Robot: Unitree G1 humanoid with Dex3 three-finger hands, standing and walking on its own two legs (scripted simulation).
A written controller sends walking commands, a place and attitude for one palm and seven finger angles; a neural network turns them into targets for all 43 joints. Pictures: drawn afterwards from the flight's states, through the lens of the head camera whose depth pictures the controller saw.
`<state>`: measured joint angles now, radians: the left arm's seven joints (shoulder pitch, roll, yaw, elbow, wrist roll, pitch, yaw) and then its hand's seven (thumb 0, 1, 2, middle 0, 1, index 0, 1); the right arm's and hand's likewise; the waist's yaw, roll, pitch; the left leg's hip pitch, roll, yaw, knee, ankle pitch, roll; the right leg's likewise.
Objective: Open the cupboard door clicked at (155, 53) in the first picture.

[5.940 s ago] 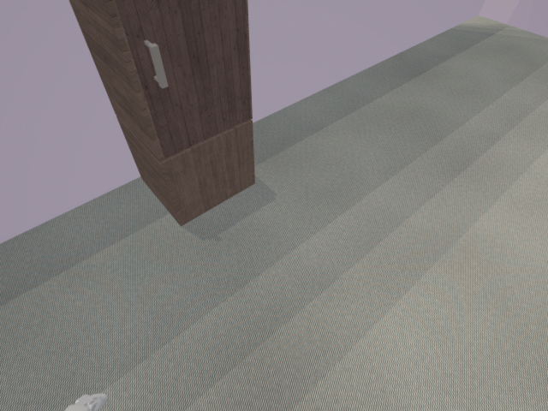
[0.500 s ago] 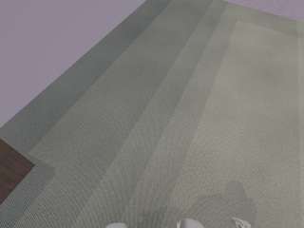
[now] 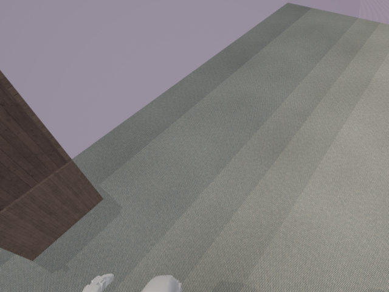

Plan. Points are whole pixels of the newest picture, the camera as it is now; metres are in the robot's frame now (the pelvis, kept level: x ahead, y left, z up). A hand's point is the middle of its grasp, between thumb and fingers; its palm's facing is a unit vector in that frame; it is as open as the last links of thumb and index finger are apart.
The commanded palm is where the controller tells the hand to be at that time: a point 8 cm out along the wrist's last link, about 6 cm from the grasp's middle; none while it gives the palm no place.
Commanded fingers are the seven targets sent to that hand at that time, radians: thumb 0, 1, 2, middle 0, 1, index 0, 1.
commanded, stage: turn to face it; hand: left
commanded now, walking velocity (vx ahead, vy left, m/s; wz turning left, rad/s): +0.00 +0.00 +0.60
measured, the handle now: out of the picture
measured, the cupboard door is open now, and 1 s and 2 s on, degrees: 0 0 0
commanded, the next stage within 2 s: take the last steps up to it in 1.30 s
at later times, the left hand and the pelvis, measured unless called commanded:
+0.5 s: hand out of the picture -0.01 +0.29 -0.17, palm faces +0.34 -0.90 -0.26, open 7.4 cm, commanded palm none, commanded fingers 0.00 0.90 0.90 -0.20 -0.30 -0.20 -0.30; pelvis -0.01 +0.05 +0.00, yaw +18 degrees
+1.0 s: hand out of the picture -0.04 +0.22 -0.14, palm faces +0.56 -0.78 -0.29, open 7.4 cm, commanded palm none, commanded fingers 0.00 0.90 0.90 -0.20 -0.30 -0.20 -0.30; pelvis +0.00 +0.00 +0.00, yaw +36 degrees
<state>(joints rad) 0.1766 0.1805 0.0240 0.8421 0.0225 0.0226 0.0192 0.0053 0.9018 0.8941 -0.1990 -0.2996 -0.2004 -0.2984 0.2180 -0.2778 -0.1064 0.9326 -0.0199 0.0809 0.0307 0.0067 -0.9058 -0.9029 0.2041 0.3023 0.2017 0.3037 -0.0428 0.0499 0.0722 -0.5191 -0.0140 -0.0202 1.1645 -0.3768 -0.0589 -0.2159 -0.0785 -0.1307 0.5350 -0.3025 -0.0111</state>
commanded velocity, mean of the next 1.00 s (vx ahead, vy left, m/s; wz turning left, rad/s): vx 0.00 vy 0.00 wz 0.57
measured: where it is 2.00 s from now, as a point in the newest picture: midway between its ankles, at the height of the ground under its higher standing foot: outside the picture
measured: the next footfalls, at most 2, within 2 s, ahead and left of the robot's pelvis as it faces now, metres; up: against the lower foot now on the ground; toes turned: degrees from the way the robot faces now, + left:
left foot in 0.26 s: +0.02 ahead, +0.15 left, +0.00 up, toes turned +17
right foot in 0.78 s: +0.10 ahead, -0.08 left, +0.00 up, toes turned +26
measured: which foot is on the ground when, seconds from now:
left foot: up 0.00-0.24, down 0.26-0.78, up 0.80-1.00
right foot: down 0.00-0.28, up 0.30-0.76, down 0.78-1.00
